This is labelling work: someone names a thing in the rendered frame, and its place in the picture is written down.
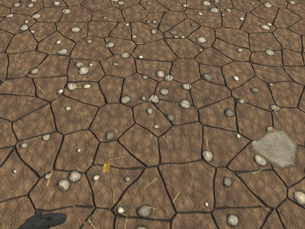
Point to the left robot hand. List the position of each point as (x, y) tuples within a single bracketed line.
[(43, 221)]

